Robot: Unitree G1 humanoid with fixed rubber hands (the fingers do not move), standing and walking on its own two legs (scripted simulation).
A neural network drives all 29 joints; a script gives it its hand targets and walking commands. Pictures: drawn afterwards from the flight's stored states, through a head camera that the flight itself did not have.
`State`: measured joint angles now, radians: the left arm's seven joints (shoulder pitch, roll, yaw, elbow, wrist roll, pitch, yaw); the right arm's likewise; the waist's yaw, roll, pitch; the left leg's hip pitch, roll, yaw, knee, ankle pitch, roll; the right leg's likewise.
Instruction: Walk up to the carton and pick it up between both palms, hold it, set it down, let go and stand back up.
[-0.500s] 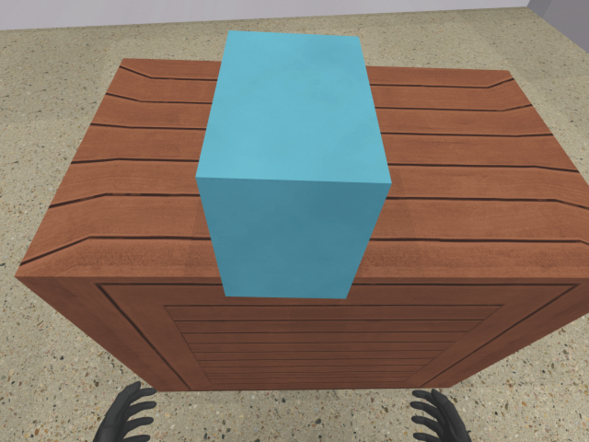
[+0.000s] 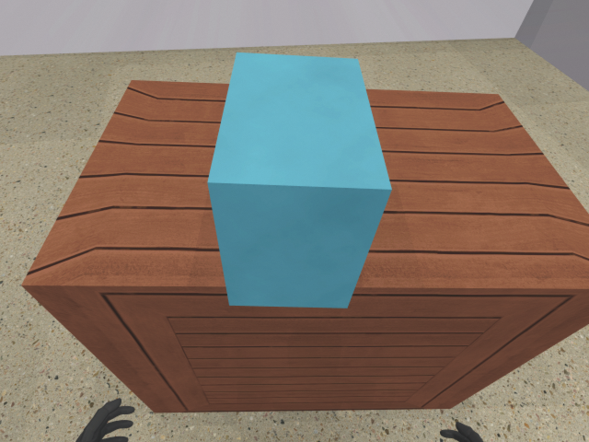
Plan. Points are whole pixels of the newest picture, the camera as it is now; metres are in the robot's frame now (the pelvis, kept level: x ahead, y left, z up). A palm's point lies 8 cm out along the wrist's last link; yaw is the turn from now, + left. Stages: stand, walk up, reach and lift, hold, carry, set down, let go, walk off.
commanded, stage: stand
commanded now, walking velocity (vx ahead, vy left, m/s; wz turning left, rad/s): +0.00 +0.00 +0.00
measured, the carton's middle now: (293, 183) +0.44 +0.03 +0.13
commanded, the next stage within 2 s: none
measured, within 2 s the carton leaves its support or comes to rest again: neither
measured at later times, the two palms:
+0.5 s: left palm out of the picture +0.09 +0.30 -0.11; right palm out of the picture +0.10 -0.30 -0.09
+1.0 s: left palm out of the picture +0.07 +0.30 -0.11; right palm out of the picture +0.09 -0.30 -0.10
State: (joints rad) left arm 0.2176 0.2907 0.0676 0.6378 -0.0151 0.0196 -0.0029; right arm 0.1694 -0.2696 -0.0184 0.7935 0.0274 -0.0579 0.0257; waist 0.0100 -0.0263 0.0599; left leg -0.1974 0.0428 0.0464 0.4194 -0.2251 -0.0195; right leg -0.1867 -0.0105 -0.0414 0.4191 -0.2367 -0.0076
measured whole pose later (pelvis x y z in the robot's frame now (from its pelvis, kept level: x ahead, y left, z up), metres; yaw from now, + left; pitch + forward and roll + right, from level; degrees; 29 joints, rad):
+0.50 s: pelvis +0.00 +0.00 +0.00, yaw +0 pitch +0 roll +0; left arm 0.22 0.35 0.07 0.88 -0.01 -0.01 -0.02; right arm 0.21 -0.36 -0.02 0.89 0.03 -0.03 0.02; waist 0.01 -0.02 -0.01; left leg -0.20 0.04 0.05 0.42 -0.23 -0.02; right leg -0.19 -0.01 -0.04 0.42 -0.24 -0.01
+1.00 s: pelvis +0.00 +0.00 +0.00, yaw +0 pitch +0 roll +0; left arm 0.22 0.35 0.07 0.94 -0.01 -0.02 -0.02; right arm 0.21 -0.36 -0.02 0.93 0.03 -0.03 0.02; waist 0.01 -0.01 -0.02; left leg -0.20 0.04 0.05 0.42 -0.22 -0.02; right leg -0.19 -0.01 -0.04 0.42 -0.24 -0.01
